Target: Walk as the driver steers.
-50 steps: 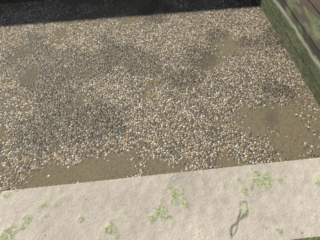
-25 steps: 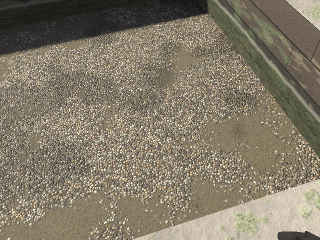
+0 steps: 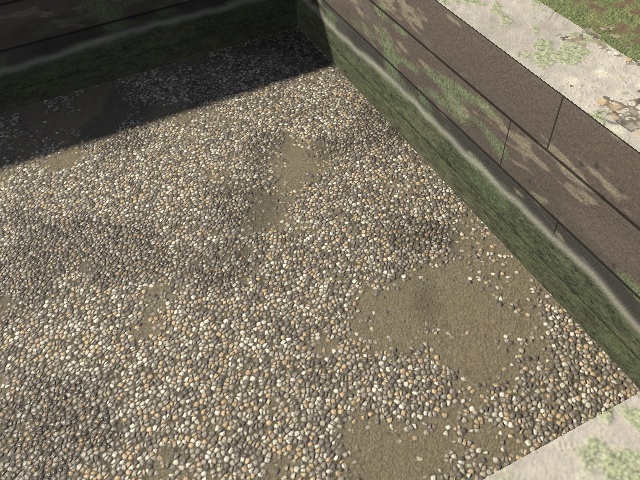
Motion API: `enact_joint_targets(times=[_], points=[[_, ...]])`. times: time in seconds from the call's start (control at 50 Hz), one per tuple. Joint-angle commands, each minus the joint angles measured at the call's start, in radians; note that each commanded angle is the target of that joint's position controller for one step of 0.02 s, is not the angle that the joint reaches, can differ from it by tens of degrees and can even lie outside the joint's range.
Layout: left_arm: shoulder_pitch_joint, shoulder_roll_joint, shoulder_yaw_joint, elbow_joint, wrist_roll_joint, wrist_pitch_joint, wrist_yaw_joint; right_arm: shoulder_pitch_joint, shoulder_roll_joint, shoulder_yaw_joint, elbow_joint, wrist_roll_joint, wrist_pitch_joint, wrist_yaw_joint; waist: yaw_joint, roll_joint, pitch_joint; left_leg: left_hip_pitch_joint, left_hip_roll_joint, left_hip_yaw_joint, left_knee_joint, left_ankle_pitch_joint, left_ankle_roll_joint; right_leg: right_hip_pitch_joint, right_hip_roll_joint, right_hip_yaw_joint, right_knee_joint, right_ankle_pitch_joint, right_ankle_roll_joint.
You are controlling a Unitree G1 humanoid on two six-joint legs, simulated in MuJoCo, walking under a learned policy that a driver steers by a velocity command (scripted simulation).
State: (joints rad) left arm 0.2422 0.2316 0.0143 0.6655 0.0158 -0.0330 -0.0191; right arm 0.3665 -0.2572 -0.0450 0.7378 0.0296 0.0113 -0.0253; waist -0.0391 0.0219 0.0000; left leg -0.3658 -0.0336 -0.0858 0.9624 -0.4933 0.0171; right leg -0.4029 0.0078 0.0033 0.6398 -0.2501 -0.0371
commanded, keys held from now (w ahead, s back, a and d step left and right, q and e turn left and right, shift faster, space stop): w+q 0.86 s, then w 0.14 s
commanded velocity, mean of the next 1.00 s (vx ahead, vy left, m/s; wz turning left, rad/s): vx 0.50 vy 0.00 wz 0.46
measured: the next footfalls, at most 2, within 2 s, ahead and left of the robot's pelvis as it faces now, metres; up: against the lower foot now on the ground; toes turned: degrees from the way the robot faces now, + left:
left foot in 0.32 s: +0.15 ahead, +0.14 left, +0.00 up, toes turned +16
right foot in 0.64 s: +0.24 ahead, -0.09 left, +0.00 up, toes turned +27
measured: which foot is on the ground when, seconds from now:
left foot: up 0.00-0.30, down 0.32-1.00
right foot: down 0.00-0.34, up 0.36-0.62, down 0.64-1.00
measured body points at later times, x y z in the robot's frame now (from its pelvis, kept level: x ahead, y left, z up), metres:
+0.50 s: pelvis +0.09 +0.02 +0.00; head +0.12 +0.05 +0.45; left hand +0.22 +0.32 -0.08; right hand +0.29 -0.18 -0.09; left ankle +0.11 +0.12 -0.72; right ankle +0.13 -0.12 -0.66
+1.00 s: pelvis +0.15 +0.00 +0.01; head +0.14 +0.01 +0.46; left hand +0.23 +0.30 -0.05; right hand +0.45 -0.09 -0.04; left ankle +0.11 +0.13 -0.72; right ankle +0.20 -0.10 -0.72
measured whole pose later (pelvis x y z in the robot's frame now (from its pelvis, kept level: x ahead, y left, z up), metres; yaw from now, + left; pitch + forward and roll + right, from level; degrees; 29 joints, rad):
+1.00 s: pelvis +0.15 +0.00 +0.01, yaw +29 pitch -1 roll -2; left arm 0.12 0.27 -0.08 0.51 0.09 0.01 -0.03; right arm 0.13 -0.26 0.08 0.45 -0.05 0.09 0.03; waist 0.02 -0.01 0.00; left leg -0.29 -0.08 -0.27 0.61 -0.29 -0.02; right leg -0.21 0.01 -0.09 0.52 -0.29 -0.01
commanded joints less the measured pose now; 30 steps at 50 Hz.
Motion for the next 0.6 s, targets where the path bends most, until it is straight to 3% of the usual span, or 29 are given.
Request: enact_joint_targets(times=[0.02, 0.06, 0.08, 0.12, 0.14, 0.18, 0.22, 0.26, 0.28, 0.3, 0.32, 0.34, 0.36, 0.38, 0.4, 0.42, 0.44, 0.48, 0.5, 0.52, 0.54, 0.56, 0.6], points=[[0.164, 0.144, 0.043, -0.027, -0.004, -0.013, -0.011, -0.044, -0.095, -0.025, -0.110, 0.003, -0.014, -0.012, 0.077, -0.142, -0.015, -0.432, -0.009, -0.088, 0.378, 0.023, 0.018, 0.303, -0.329, 0.444, -0.294, -0.036, -0.197], [0.103, 0.111, 0.029, -0.031, 0.004, -0.012, -0.004, -0.010, -0.080, -0.026, -0.100, -0.016, 0.003, -0.010, 0.038, -0.128, -0.021, -0.379, 0.021, -0.095, 0.362, 0.112, 0.007, 0.242, -0.283, 0.306, -0.260, 0.123, -0.156], [0.084, 0.100, 0.025, -0.031, 0.009, -0.010, -0.003, -0.001, -0.093, -0.030, -0.102, -0.015, 0.014, -0.007, 0.033, -0.141, -0.026, -0.354, 0.021, -0.090, 0.335, 0.128, -0.008, 0.231, -0.271, 0.265, -0.244, 0.226, -0.151], [0.102, 0.112, 0.031, -0.008, 0.009, -0.009, 0.001, -0.016, -0.080, -0.026, -0.114, -0.012, 0.029, -0.003, 0.034, -0.134, -0.029, -0.337, 0.030, -0.068, 0.253, 0.164, -0.021, 0.229, -0.264, 0.207, -0.233, 0.278, -0.154], [0.043, 0.123, 0.030, -0.025, 0.010, -0.011, 0.013, -0.055, -0.080, -0.023, -0.129, -0.018, 0.028, -0.002, 0.018, -0.125, 0.009, -0.277, 0.032, -0.046, 0.122, 0.202, -0.021, 0.139, -0.243, 0.128, -0.236, 0.374, -0.135], [0.052, 0.157, 0.039, 0.000, 0.014, -0.011, 0.025, -0.092, -0.035, 0.000, -0.137, -0.033, 0.033, 0.006, 0.038, -0.169, -0.015, -0.165, 0.041, 0.045, -0.007, 0.238, -0.006, 0.104, -0.222, 0.052, -0.213, 0.450, -0.127], [0.059, 0.176, 0.043, 0.008, -0.006, 0.000, 0.031, -0.106, -0.040, 0.005, -0.155, -0.029, 0.041, 0.021, 0.052, -0.170, -0.034, -0.116, 0.034, 0.087, -0.041, 0.198, 0.015, 0.113, -0.248, 0.052, -0.184, 0.451, -0.139], [0.029, 0.175, 0.041, -0.007, -0.013, 0.012, 0.034, -0.124, -0.048, 0.009, -0.183, -0.028, 0.058, 0.028, 0.063, -0.179, -0.034, -0.068, 0.014, 0.124, -0.088, 0.170, 0.025, 0.108, -0.246, 0.034, -0.141, 0.398, -0.131], [-0.013, 0.177, 0.037, -0.020, -0.009, 0.023, 0.044, -0.142, -0.057, 0.011, -0.205, -0.037, 0.066, 0.025, 0.053, -0.179, -0.014, -0.043, 0.019, 0.117, -0.163, 0.180, 0.034, 0.109, -0.252, 0.029, -0.116, 0.496, -0.115], [-0.028, 0.186, 0.041, -0.030, -0.017, 0.031, 0.052, -0.096, -0.053, 0.011, -0.201, -0.042, 0.057, 0.028, 0.021, -0.164, -0.041, 0.033, -0.016, 0.156, -0.256, 0.199, 0.055, 0.119, -0.241, 0.009, -0.038, 0.520, -0.099], [-0.038, 0.187, 0.041, -0.031, -0.017, 0.033, 0.057, 0.012, -0.059, 0.007, -0.180, -0.045, 0.049, 0.023, -0.035, -0.132, -0.090, 0.182, -0.032, 0.140, -0.360, 0.307, 0.089, 0.100, -0.208, -0.021, 0.099, 0.540, -0.065], [-0.047, 0.173, 0.036, -0.060, -0.003, 0.028, 0.064, 0.108, -0.158, -0.021, -0.182, -0.053, 0.043, 0.011, -0.078, 0.060, -0.136, 0.353, 0.097, -0.121, -0.429, 0.638, 0.176, -0.053, -0.103, -0.085, 0.459, 0.335, 0.022], [-0.039, 0.139, 0.015, -0.139, 0.022, 0.011, 0.059, 0.057, -0.259, -0.022, -0.210, -0.091, 0.045, 0.026, 0.002, 0.346, -0.164, 0.378, 0.287, -0.513, -0.514, 0.813, 0.391, -0.330, 0.090, -0.006, 0.674, -0.299, 0.082], [-0.068, 0.216, 0.033, -0.151, -0.006, -0.002, 0.055, -0.041, -0.216, -0.010, -0.256, -0.101, 0.040, 0.025, 0.000, 0.287, -0.172, 0.279, 0.328, -0.558, -0.545, 0.679, 0.421, -0.360, 0.054, 0.125, 0.754, -0.315, 0.092], [-0.105, 0.246, 0.041, -0.156, -0.015, 0.003, 0.056, -0.111, -0.169, 0.008, -0.279, -0.089, 0.035, 0.019, 0.021, 0.203, -0.100, 0.194, 0.306, -0.462, -0.535, 0.683, 0.382, -0.364, 0.039, 0.118, 0.800, -0.285, 0.106], [-0.098, 0.218, 0.030, -0.156, 0.009, 0.013, 0.065, -0.139, -0.149, 0.019, -0.284, -0.072, 0.036, 0.012, 0.045, 0.114, -0.066, 0.120, 0.268, -0.387, -0.527, 0.708, 0.335, -0.331, 0.022, 0.097, 0.772, -0.270, 0.113], [-0.096, 0.194, 0.017, -0.170, 0.036, 0.023, 0.074, -0.182, -0.136, 0.031, -0.294, -0.062, 0.041, 0.006, 0.068, 0.086, -0.049, 0.065, 0.232, -0.332, -0.516, 0.748, 0.294, -0.291, 0.006, 0.095, 0.689, -0.238, 0.119], [-0.139, 0.102, -0.036, -0.216, 0.065, 0.037, 0.051, -0.239, -0.109, 0.050, -0.325, -0.090, 0.078, -0.012, 0.090, 0.061, -0.084, 0.053, 0.141, -0.241, -0.501, 0.741, 0.200, -0.167, -0.012, 0.086, 0.369, -0.219, 0.120], [-0.162, 0.072, -0.057, -0.226, 0.063, 0.033, 0.040, -0.240, -0.106, 0.050, -0.325, -0.096, 0.094, -0.017, 0.077, 0.068, -0.117, 0.099, 0.107, -0.218, -0.485, 0.733, 0.167, -0.106, -0.013, 0.078, 0.196, -0.172, 0.117], [-0.194, 0.082, -0.063, -0.227, 0.059, 0.025, 0.025, -0.220, -0.125, 0.044, -0.320, -0.101, 0.104, -0.023, 0.041, 0.079, -0.157, 0.154, 0.116, -0.254, -0.488, 0.739, 0.168, -0.056, 0.006, 0.070, 0.114, -0.077, 0.112], [-0.194, 0.105, -0.057, -0.216, 0.043, 0.020, 0.011, -0.218, -0.158, 0.035, -0.318, -0.099, 0.103, -0.023, 0.034, 0.103, -0.204, 0.196, 0.126, -0.291, -0.499, 0.656, 0.170, -0.011, 0.014, 0.077, 0.087, -0.033, 0.107], [-0.189, 0.126, -0.059, -0.217, 0.040, 0.021, -0.001, -0.251, -0.160, 0.040, -0.334, -0.094, 0.105, -0.018, 0.033, 0.100, -0.193, 0.190, 0.135, -0.330, -0.528, 0.520, 0.173, 0.016, 0.003, 0.090, 0.030, -0.020, 0.103], [-0.196, 0.107, -0.070, -0.227, 0.058, 0.021, -0.014, -0.326, -0.149, 0.056, -0.363, -0.075, 0.107, -0.001, 0.050, 0.062, -0.131, 0.087, 0.132, -0.384, -0.582, 0.246, 0.145, 0.149, -0.009, 0.070, -0.137, 0.097, 0.081]])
